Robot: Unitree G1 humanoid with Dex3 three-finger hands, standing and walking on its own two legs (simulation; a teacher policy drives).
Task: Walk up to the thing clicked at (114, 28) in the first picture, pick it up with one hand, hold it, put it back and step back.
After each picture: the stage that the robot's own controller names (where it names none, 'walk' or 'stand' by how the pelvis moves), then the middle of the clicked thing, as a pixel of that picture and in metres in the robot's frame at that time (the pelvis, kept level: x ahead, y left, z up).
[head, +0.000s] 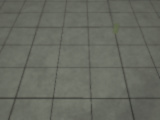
stand; (115, 28) +1.57 -0.39 -0.72
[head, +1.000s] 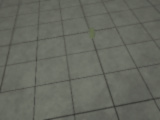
walk; (92, 33) +1.48 +0.02 -0.70
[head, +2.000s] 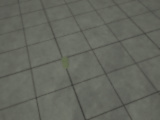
walk; (65, 62) +0.96 +0.26 -0.71
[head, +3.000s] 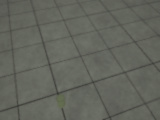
walk; (61, 101) +0.57 +0.20 -0.70
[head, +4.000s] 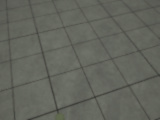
stand; out of the picture +0.42 +0.20 -0.71
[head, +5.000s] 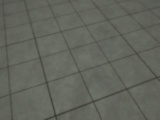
stand; out of the picture +0.39 +0.22 -0.73
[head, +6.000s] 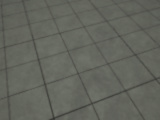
stand; out of the picture +0.38 +0.23 -0.73
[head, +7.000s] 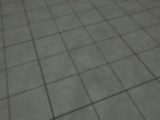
stand; out of the picture +0.37 +0.23 -0.73
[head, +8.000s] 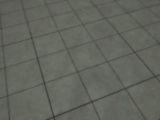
go down; out of the picture +0.37 +0.23 -0.72
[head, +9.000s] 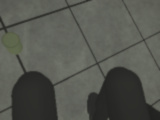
go down; (13, 44) +0.47 +0.25 -0.30
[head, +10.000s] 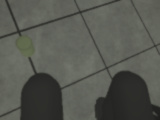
approach; (26, 47) +0.47 +0.24 -0.30
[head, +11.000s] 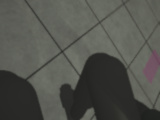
close in; out of the picture +0.45 +0.28 -0.22
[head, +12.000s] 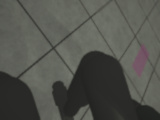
close; out of the picture +0.44 +0.30 -0.23
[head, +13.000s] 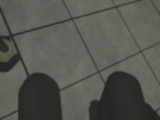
lift; (4, 55) +0.37 +0.27 -0.10
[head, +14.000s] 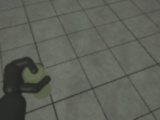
hold; (38, 82) +0.33 +0.17 +0.03
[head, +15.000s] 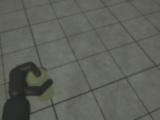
hold; (41, 85) +0.32 +0.17 +0.00
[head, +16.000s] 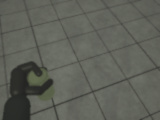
hold; (42, 85) +0.33 +0.17 -0.01
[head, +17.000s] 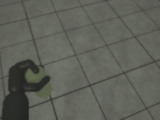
crouch; (39, 82) +0.34 +0.18 -0.03
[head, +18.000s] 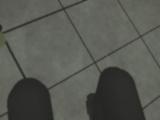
lower; out of the picture +0.48 +0.26 -0.11
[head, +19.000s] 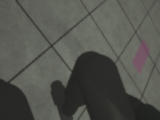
lower; out of the picture +0.44 +0.30 -0.24
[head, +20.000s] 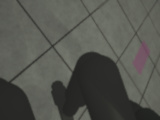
lower; out of the picture +0.44 +0.30 -0.24
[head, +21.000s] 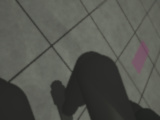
lower; out of the picture +0.44 +0.30 -0.24
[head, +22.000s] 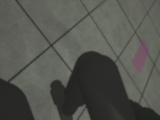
lower; out of the picture +0.44 +0.30 -0.24
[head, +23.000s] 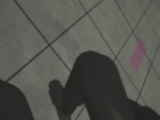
open; out of the picture +0.44 +0.29 -0.24
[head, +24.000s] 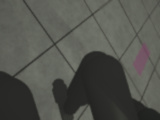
rise; out of the picture +0.43 +0.29 -0.24
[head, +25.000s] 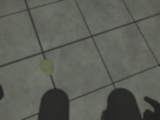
walk; (47, 67) +0.45 +0.21 -0.44
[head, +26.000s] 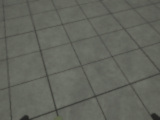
stand; out of the picture +0.39 +0.19 -0.66
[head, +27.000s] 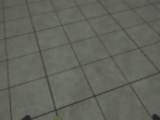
stand; out of the picture +0.40 +0.20 -0.67
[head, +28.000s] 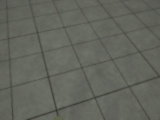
stand; out of the picture +0.40 +0.19 -0.69
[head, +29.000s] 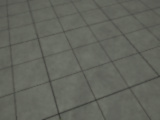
stand; out of the picture +0.40 +0.21 -0.72
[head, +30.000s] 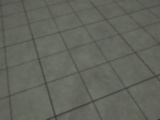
stand; out of the picture +0.37 +0.23 -0.73
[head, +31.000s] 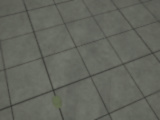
walk; (57, 102) +0.43 +0.18 -0.70
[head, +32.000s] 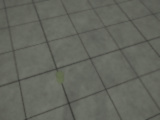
walk; (60, 77) +0.67 +0.18 -0.71
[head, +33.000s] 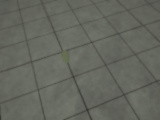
stand; (65, 56) +1.00 +0.27 -0.70
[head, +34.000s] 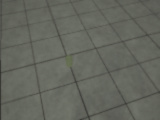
stand; (69, 61) +0.99 +0.19 -0.72
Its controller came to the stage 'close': yes
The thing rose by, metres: 0.70
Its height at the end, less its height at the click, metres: +0.00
